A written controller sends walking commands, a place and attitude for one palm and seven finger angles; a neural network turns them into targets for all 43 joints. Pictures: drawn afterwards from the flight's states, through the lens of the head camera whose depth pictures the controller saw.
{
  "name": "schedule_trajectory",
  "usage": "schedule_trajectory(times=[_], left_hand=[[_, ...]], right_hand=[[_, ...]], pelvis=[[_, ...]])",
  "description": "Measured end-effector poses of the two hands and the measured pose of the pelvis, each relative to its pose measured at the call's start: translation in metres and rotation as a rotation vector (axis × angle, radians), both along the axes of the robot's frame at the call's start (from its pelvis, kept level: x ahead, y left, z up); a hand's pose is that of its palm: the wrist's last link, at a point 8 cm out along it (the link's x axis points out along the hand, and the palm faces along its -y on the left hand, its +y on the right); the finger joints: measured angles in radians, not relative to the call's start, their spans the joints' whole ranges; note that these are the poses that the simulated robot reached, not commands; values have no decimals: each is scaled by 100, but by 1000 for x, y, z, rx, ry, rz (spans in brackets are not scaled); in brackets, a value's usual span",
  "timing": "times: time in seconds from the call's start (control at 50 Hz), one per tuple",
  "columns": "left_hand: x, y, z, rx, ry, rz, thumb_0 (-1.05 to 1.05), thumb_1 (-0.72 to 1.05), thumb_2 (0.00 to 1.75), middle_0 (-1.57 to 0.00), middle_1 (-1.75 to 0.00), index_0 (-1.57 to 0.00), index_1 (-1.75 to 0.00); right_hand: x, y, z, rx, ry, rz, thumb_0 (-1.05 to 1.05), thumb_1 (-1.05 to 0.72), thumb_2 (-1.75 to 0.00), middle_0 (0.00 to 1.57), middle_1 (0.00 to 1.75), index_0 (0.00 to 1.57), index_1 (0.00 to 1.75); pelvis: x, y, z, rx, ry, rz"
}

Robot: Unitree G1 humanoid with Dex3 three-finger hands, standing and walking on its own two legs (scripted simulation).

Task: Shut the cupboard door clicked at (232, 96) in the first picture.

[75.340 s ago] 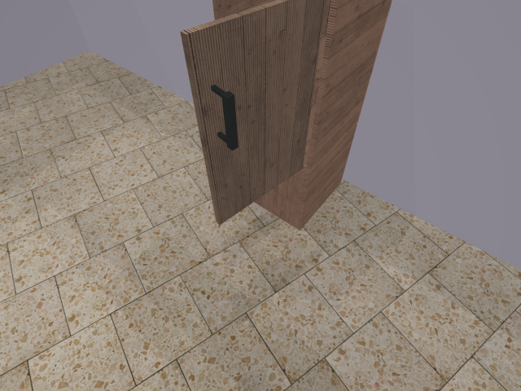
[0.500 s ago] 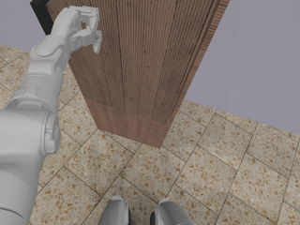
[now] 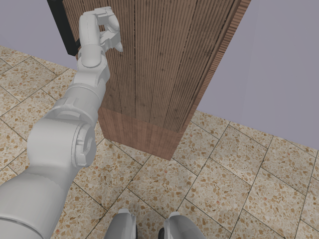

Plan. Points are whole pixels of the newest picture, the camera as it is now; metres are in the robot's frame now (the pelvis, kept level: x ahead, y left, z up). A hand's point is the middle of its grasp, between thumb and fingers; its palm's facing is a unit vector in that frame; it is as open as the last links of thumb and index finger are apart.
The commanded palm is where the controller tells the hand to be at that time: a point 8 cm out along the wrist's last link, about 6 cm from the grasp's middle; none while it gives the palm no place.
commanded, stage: pull the fist back off the door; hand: left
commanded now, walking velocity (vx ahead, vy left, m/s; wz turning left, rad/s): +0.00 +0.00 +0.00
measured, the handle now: (69, 24) +0.61 +0.18 +0.14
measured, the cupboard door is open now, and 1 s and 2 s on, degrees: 0 0 0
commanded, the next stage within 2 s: draw the hand back to the body in 0.64 s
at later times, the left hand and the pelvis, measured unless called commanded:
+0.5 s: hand (128, 48) +0.53 +0.04 +0.14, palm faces +0.00 -1.00 -0.01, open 3.2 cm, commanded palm +0.48 +0.09 +0.14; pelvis +0.03 -0.02 +0.03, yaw -4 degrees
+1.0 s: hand (110, 60) +0.46 +0.08 +0.17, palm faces +0.03 -1.00 -0.04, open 3.1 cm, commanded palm +0.42 +0.13 +0.17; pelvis +0.05 -0.03 +0.05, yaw -3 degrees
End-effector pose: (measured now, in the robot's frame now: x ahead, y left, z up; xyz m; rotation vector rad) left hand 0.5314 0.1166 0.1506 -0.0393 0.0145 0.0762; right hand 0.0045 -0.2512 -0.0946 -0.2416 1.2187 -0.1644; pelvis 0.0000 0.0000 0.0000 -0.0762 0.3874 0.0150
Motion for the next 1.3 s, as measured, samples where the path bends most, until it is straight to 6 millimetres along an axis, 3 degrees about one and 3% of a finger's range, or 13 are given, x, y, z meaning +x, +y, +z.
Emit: schedule_trajectory(times=[0.1, 0.24, 0.38, 0.52, 0.66, 0.74, 0.82, 0.92, 1.1, 1.3], left_hand=[[-3, -7, 2, 137, -52, 3, 2, 95, 104, -132, -150, -131, -150], [-5, -11, 5, 94, 10, -64, 2, 98, 98, -131, -150, -131, -150], [-13, -25, 1, 10, -18, -78, 2, 98, 95, -130, -150, -131, -150], [-27, -20, -14, 53, -39, -70, 1, 93, 92, -130, -150, -130, -150], [-51, -12, -7, 47, -71, -70, 2, 91, 90, -130, -150, -130, -150], [-54, -15, -4, 61, -58, -82, 2, 91, 90, -130, -150, -130, -150], [-55, -19, -2, 53, -51, -84, 1, 91, 90, -130, -150, -130, -150], [-71, -8, 10, 54, -97, -66, 2, 90, 90, -130, -150, -130, -150], [-125, 38, 22, 74, -68, -52, 1, 90, 90, -130, -150, -130, -150], [-180, 59, 41, 101, -86, -93, 1, 90, 90, -127, -146, -127, -146]], right_hand=[[-22, 5, -6, 44, 26, -43, 0, -91, -90, 20, 30, 21, 30], [-56, 4, 3, 63, 112, -115, 1, -91, -90, 20, 30, 21, 30], [-56, -12, 17, 46, 111, -147, 1, -91, -90, 20, 30, 20, 30], [-15, -25, 19, 55, 35, -161, 1, -91, -90, 20, 30, 20, 30], [56, -29, 20, 87, -94, -107, 1, -91, -90, 20, 30, 20, 30], [95, -31, 24, 87, -169, -62, 1, -91, -90, 20, 30, 20, 30], [122, -33, 29, 82, -229, -35, 1, -91, -90, 20, 30, 20, 30], [139, -33, 36, 98, -286, -33, 1, -91, -90, 20, 30, 20, 30], [151, -28, 50, 103, -317, -16, 1, -91, -90, 20, 30, 20, 30], [184, -11, 78, 78, -472, 24, 1, -91, -90, 20, 30, 20, 30]], pelvis=[[-5, -3, -2, 6, -10, -9], [-2, -8, 10, 20, -41, -27], [12, -15, 22, 34, -71, -55], [28, -22, 29, 51, -101, -82], [43, -28, 37, 59, -142, -76], [46, -31, 39, 61, -158, -57], [47, -33, 40, 65, -163, -53], [52, -34, 44, 76, -183, -73], [50, -34, 54, 74, -269, -56], [37, -21, 61, 62, -343, -38]])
